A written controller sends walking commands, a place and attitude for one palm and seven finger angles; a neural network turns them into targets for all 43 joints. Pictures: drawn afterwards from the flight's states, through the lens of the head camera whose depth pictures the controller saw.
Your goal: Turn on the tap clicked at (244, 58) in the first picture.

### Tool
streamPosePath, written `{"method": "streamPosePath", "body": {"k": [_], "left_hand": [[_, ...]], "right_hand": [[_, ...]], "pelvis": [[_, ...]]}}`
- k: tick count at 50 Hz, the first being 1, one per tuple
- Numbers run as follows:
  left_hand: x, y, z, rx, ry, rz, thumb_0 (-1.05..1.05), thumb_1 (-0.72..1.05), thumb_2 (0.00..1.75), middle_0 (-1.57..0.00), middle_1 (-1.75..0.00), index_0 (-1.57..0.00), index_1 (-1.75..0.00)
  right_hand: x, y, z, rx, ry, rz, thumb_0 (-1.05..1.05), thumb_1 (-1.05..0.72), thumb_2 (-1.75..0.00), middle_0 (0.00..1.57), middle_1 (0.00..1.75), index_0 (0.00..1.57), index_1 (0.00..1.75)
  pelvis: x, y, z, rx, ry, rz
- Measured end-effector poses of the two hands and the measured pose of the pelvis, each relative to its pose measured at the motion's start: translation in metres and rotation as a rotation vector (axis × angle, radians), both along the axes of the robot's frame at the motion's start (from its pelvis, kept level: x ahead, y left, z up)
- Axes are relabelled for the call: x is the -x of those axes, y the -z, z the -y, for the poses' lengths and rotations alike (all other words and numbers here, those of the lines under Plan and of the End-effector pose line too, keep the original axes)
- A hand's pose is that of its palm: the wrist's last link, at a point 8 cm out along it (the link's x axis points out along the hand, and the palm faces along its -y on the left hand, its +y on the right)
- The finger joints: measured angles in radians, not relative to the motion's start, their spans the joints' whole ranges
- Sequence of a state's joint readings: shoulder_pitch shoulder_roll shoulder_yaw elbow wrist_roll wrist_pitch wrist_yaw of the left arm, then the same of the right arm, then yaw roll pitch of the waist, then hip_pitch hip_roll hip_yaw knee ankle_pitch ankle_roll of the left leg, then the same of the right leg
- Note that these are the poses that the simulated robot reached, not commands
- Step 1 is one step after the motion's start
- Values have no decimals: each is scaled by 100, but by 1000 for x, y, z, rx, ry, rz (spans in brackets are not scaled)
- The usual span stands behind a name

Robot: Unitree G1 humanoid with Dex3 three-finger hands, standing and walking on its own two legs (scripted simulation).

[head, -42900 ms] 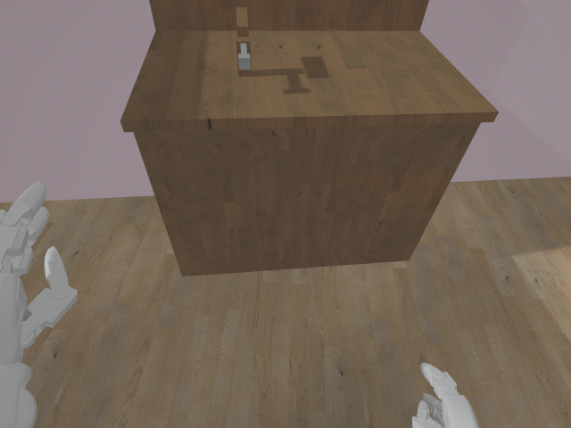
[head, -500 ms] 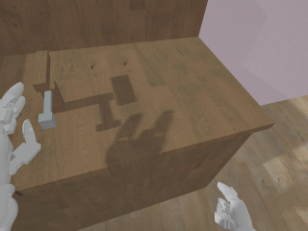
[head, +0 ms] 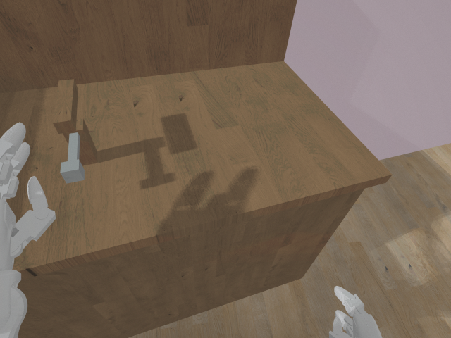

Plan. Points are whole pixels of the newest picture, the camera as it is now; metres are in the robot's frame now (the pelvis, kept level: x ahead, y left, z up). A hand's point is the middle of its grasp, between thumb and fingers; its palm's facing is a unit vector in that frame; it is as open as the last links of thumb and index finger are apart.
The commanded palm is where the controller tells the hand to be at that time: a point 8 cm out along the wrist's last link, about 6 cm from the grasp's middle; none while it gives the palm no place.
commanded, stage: come to a stop and stand still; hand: left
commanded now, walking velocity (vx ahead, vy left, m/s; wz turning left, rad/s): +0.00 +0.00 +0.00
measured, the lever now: (72, 171) +0.33 +0.31 +0.11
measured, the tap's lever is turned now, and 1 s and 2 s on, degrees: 0 0 0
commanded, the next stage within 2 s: look again from close up in 0.64 s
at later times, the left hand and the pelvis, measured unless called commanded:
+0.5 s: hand (72, 199) +0.24 +0.25 +0.16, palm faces +0.40 -0.84 -0.37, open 7.4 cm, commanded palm +0.18 +0.28 +0.18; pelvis +0.03 +0.00 +0.00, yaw +0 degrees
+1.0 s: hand (66, 199) +0.24 +0.26 +0.16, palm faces +0.42 -0.83 -0.36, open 7.4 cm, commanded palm +0.18 +0.29 +0.18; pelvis +0.03 +0.00 +0.00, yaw +1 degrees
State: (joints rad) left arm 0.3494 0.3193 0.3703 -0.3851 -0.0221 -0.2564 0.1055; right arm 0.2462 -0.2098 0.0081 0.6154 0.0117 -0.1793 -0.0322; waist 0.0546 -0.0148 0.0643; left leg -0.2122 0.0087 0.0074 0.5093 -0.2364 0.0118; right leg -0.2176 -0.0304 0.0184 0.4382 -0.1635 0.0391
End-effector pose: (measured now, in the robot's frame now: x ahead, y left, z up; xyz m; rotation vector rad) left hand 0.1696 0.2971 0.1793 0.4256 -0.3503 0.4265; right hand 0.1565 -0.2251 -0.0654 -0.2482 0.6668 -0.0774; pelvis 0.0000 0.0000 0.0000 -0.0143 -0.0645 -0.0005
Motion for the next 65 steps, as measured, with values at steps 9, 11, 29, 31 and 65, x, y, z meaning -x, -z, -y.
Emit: {"method": "streamPosePath", "body": {"k": [9, 11, 29, 31, 65], "left_hand": [[-17, 3, 15, -5, 55, -29, 1, 89, 90, -21, -30, -21, -30], [-21, 4, 15, -14, 58, -48, 1, 89, 90, -21, -30, -21, -30], [-32, 4, 8, -12, 34, -86, 1, 89, 90, -21, -30, -21, -30], [-32, 4, 7, -8, 30, -85, 1, 89, 90, -21, -30, -21, -30], [-43, -13, -4, 81, 8, -143, 1, 90, 90, -20, -30, -20, -30]], "right_hand": [[-16, -7, 0, -11, -3, 31, 1, -90, -90, 20, 30, 20, 30], [-19, -7, 0, -13, -2, 28, 1, -90, -90, 20, 30, 20, 30], [-50, -6, -6, -10, -15, -11, 1, -90, -90, 20, 30, 20, 30], [-52, -7, -7, -10, -16, -8, 1, -90, -90, 20, 30, 20, 30], [-48, 0, -7, -48, -103, 20, 1, -90, -90, 20, 30, 20, 30]], "pelvis": [[-7, -2, 4, 2, 3, -18], [-10, -3, 4, 3, 4, -21], [-27, -3, 2, 5, -10, -24], [-28, -3, 2, 6, -10, -24], [-21, 0, 7, -8, -13, -21]]}}
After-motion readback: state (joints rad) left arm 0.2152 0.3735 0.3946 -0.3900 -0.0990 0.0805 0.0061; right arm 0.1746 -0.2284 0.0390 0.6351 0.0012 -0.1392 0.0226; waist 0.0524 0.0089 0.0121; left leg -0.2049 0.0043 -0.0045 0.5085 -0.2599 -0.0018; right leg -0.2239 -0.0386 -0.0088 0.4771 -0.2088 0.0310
